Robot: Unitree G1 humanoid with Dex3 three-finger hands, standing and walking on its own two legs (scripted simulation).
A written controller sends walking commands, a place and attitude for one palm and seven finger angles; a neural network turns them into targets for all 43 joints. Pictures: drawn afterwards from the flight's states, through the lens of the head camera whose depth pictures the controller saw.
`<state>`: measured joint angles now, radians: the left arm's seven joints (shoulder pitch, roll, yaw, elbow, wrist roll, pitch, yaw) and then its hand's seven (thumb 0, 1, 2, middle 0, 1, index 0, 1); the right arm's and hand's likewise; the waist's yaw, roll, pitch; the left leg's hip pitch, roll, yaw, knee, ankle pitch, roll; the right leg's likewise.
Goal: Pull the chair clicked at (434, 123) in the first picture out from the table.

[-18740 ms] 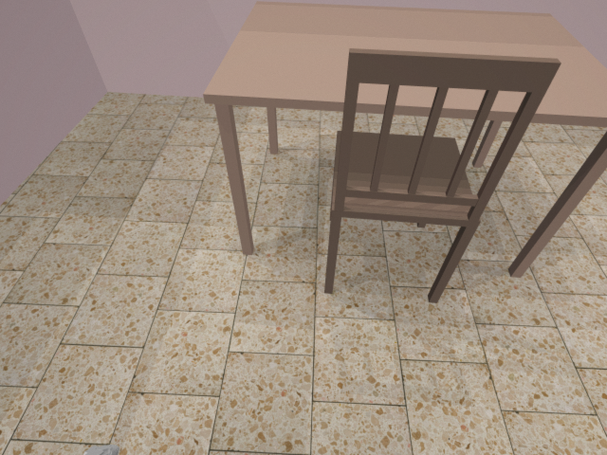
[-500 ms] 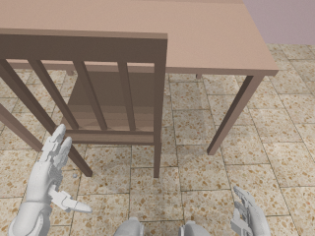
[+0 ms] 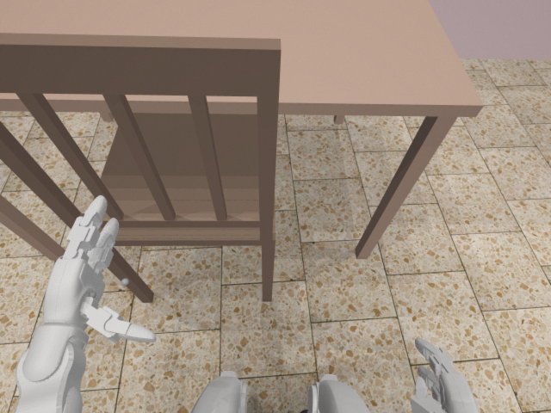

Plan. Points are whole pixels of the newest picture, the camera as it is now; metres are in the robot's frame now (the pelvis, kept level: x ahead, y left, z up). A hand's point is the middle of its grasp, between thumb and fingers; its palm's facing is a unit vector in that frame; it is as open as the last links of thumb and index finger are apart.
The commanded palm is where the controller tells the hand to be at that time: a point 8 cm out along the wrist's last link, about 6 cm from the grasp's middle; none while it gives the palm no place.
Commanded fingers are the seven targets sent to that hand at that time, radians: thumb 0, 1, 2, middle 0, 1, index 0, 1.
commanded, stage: aim the fingers beside a spindle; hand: left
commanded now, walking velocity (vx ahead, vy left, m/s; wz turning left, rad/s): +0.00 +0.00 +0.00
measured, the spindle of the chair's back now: (147, 168) +0.48 +0.24 +0.02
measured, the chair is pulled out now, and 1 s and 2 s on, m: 0.00 0.00 0.00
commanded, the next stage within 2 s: push the fingers through the gap in 1.44 s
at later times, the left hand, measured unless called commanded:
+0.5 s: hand (141, 262) +0.32 +0.21 +0.01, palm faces +0.04 -1.00 -0.04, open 16.9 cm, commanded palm +0.30 +0.26 +0.01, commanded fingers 0.00 -0.50 0.30 -0.06 -0.08 -0.06 -0.08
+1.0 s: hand (148, 252) +0.34 +0.21 +0.00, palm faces +0.04 -1.00 -0.05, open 16.9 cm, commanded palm +0.31 +0.26 +0.00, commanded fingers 0.00 -0.50 0.30 -0.06 -0.08 -0.06 -0.08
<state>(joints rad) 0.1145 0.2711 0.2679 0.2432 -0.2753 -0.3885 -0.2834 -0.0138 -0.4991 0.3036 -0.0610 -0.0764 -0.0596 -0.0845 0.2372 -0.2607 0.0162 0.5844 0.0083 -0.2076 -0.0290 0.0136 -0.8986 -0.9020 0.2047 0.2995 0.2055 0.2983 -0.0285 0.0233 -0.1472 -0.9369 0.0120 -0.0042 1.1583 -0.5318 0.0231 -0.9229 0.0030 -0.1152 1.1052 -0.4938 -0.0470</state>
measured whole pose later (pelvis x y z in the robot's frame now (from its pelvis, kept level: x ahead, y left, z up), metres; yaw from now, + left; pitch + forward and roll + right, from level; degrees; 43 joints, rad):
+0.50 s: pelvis -0.01 +0.01 -0.01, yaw +0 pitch +20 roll -2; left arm -0.07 0.26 0.25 0.36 -0.22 -0.40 -0.23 -0.01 -0.50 0.30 -0.06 -0.08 -0.06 -0.08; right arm 0.21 -0.25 0.03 0.57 0.00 -0.16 -0.02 0.01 -0.90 -0.90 0.21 0.30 0.21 0.30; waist -0.03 0.02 -0.15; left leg -1.04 0.01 0.01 1.22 -0.54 0.03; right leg -1.02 -0.01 -0.11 1.17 -0.50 -0.04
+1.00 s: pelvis -0.01 +0.01 -0.02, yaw -1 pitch +22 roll -2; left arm -0.15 0.28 0.28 0.45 -0.22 -0.42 -0.23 -0.01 -0.50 0.30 -0.06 -0.08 -0.06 -0.08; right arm 0.22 -0.26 0.02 0.59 0.00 -0.12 -0.01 0.01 -0.90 -0.90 0.20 0.30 0.21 0.30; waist -0.05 0.02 -0.16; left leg -1.10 0.01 0.01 1.27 -0.56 0.03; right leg -1.09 0.00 -0.10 1.21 -0.51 -0.04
